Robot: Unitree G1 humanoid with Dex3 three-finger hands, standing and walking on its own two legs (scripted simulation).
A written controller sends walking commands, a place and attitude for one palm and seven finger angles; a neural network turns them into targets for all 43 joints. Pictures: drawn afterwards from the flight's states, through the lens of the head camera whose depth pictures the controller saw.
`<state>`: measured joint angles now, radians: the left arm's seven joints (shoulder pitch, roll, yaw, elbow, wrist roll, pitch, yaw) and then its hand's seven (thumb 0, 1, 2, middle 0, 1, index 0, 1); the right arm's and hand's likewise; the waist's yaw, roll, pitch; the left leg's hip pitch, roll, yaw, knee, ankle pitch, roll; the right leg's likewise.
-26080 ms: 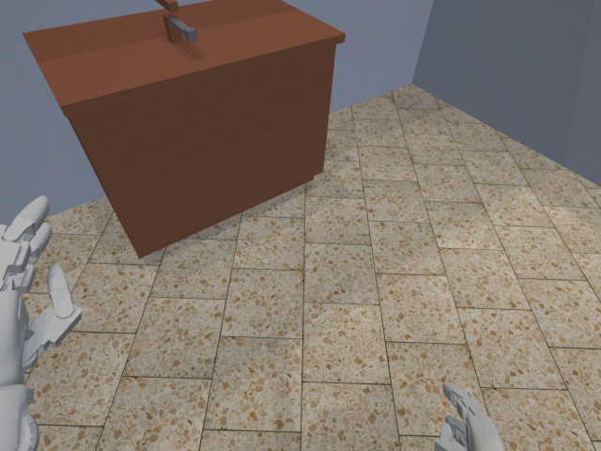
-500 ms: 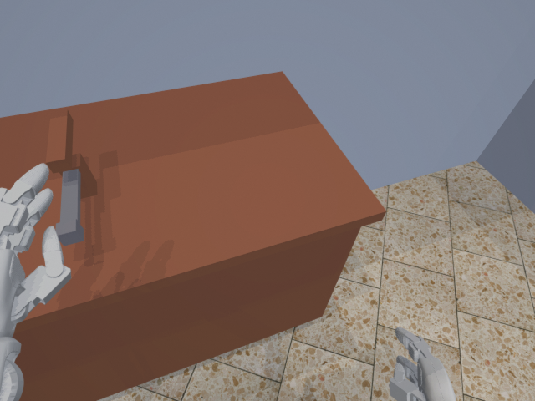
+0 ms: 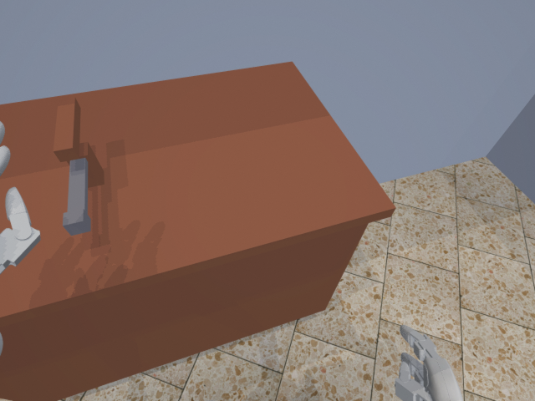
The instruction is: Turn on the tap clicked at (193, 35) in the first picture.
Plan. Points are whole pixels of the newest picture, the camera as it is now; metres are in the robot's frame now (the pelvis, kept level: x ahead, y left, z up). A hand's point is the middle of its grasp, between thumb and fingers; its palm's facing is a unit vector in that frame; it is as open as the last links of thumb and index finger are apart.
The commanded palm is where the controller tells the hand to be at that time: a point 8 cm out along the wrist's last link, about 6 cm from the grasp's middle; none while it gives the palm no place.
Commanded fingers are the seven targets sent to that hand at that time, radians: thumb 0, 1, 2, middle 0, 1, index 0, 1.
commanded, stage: come to a stop and stand still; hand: left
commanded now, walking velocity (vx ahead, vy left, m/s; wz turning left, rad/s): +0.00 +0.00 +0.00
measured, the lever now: (77, 222) +0.33 +0.33 +0.05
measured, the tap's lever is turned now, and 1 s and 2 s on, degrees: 0 0 0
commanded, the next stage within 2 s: look again from close up in 0.62 s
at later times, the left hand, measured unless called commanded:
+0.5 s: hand (3, 242) +0.23 +0.32 +0.16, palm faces +0.39 -0.85 -0.35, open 7.4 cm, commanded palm +0.17 +0.35 +0.18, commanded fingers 0.00 0.90 0.90 -0.20 -0.30 -0.20 -0.30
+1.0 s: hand (4, 256) +0.22 +0.31 +0.16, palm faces +0.40 -0.84 -0.37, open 7.4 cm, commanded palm +0.16 +0.34 +0.18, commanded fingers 0.00 0.90 0.90 -0.20 -0.30 -0.20 -0.30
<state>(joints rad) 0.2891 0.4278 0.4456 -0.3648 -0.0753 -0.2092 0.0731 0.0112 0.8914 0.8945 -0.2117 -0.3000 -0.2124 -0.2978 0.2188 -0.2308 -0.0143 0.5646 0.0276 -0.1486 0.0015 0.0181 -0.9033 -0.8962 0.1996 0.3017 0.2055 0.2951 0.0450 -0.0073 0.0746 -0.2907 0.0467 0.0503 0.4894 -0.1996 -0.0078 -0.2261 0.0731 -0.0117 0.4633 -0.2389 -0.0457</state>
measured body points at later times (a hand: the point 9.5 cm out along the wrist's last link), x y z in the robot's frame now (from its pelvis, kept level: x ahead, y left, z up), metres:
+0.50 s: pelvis +0.01 +0.07 +0.00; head +0.04 +0.10 +0.45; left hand +0.21 +0.36 +0.18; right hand +0.21 -0.12 -0.06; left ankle +0.04 +0.12 -0.74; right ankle +0.00 -0.08 -0.74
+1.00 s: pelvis +0.01 +0.05 +0.01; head +0.02 +0.07 +0.45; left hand +0.19 +0.35 +0.18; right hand +0.19 -0.17 -0.07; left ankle +0.04 +0.12 -0.74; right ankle +0.00 -0.08 -0.74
